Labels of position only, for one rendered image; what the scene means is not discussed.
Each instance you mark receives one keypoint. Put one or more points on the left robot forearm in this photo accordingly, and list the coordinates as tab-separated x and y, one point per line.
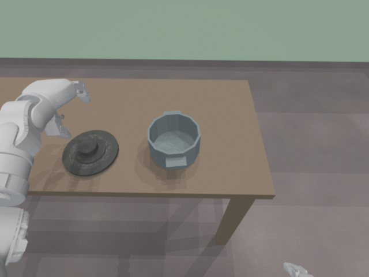
21	123

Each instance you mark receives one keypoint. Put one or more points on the robot left upper arm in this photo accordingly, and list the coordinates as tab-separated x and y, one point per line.
13	236

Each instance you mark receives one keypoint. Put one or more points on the lid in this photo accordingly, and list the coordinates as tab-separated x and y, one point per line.
85	166

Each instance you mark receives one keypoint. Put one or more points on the robot left hand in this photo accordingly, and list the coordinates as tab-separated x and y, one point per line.
59	92

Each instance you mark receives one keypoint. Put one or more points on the knob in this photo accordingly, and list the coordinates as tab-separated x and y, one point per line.
88	147

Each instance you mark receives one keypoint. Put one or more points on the pot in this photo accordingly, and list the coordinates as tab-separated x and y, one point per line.
174	140

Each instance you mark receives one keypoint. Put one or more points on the robot right hand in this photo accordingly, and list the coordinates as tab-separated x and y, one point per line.
295	271

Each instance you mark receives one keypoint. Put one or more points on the table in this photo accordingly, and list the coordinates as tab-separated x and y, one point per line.
231	163

